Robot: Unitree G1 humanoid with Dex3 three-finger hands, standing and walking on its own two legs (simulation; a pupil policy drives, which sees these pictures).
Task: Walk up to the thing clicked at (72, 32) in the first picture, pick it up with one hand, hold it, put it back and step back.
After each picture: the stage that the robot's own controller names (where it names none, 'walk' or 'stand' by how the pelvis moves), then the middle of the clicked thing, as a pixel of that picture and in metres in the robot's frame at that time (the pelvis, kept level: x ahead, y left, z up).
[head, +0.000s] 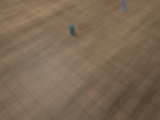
stand; (72, 29) +1.68 +0.19 -0.72
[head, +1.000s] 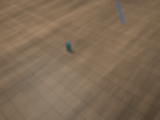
walk; (68, 46) +1.56 +0.35 -0.70
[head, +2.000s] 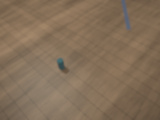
walk; (60, 64) +1.05 +0.36 -0.71
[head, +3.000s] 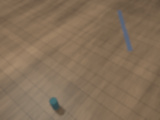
walk; (54, 103) +0.62 +0.33 -0.72
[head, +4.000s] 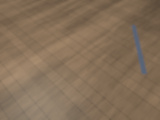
walk; out of the picture +0.41 +0.26 -0.70
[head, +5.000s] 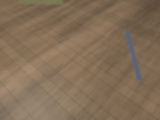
stand; out of the picture +0.34 +0.25 -0.72
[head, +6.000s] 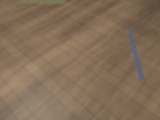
stand; out of the picture +0.34 +0.25 -0.73
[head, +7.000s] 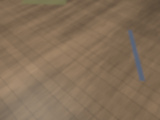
stand; out of the picture +0.34 +0.25 -0.73
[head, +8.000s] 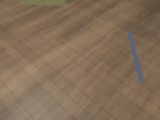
stand; out of the picture +0.33 +0.25 -0.73
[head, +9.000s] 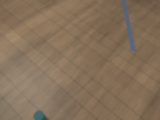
go down; (40, 117) +0.36 +0.26 -0.64
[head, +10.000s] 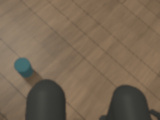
go down; (24, 68) +0.40 +0.30 -0.31
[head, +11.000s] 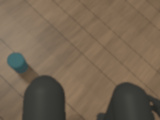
close in; (18, 63) +0.40 +0.31 -0.29
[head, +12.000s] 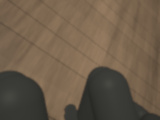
close in; out of the picture +0.37 +0.34 -0.21
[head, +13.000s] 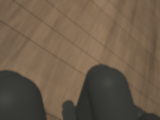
close; out of the picture +0.36 +0.34 -0.21
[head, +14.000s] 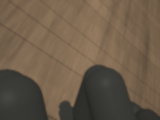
lift; out of the picture +0.33 +0.32 -0.22
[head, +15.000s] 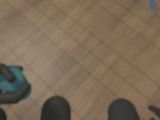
lift; (16, 85) +0.31 +0.24 -0.02
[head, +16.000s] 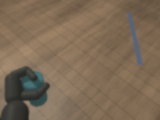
hold; (35, 89) +0.33 +0.19 +0.00
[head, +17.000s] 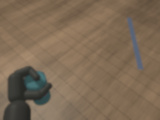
hold; (38, 88) +0.33 +0.18 +0.01
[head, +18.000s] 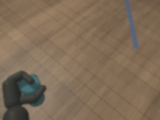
crouch; (33, 91) +0.34 +0.19 -0.06
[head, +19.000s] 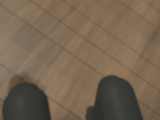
lower; out of the picture +0.43 +0.31 -0.12
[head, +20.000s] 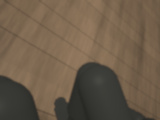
lower; out of the picture +0.39 +0.35 -0.22
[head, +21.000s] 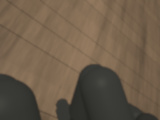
lower; out of the picture +0.37 +0.35 -0.22
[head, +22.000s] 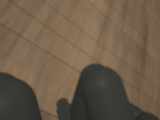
lower; out of the picture +0.37 +0.35 -0.22
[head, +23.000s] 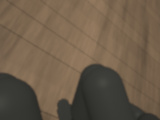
lower; out of the picture +0.37 +0.35 -0.21
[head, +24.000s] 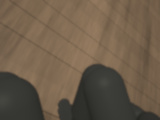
open; out of the picture +0.35 +0.33 -0.22
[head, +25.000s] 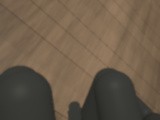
stand; out of the picture +0.36 +0.32 -0.23
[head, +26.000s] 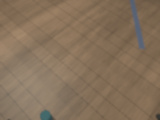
stand; (46, 117) +0.36 +0.24 -0.58
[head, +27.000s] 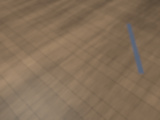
stand; out of the picture +0.36 +0.23 -0.66
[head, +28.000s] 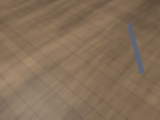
stand; out of the picture +0.35 +0.23 -0.67
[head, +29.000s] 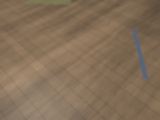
stand; out of the picture +0.36 +0.22 -0.72
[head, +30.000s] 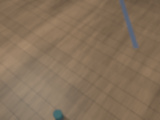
walk; (58, 116) +0.41 +0.21 -0.69
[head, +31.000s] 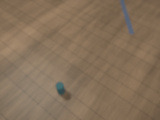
walk; (60, 88) +0.63 +0.22 -0.70
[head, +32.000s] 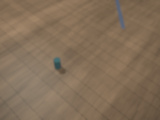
stand; (57, 63) +0.97 +0.24 -0.71
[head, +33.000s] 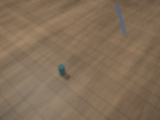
stand; (61, 70) +1.00 +0.26 -0.72
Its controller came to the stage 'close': yes
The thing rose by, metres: 0.72
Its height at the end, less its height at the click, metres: +0.00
